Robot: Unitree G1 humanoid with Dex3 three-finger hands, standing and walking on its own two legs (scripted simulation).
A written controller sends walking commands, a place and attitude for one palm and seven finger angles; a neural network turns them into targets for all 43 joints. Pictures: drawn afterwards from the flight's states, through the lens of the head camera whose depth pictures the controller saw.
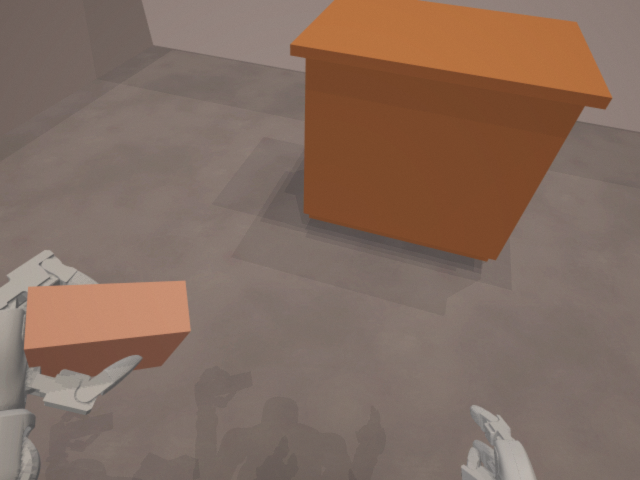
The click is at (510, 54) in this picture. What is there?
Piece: table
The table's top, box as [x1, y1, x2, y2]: [290, 0, 611, 108]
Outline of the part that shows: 290,44 291,55 587,106 605,108 611,99 611,96 576,22 419,0 334,0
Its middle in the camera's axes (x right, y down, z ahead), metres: +0.42 -0.67 +1.29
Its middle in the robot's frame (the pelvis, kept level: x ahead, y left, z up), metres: +1.44 -0.34 +0.02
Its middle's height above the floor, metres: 0.79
